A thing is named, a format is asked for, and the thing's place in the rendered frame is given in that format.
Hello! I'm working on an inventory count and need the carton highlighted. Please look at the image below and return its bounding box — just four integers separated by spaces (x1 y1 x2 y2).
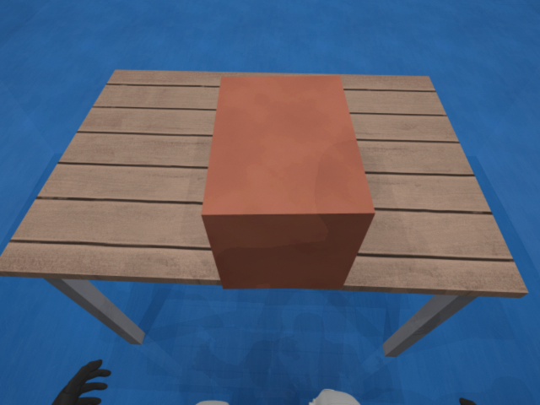
201 76 375 289

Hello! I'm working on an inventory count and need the robot left hand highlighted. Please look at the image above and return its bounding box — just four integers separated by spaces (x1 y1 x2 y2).
52 359 111 405

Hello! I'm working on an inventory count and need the table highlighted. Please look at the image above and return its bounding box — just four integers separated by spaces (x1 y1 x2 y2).
0 69 528 357

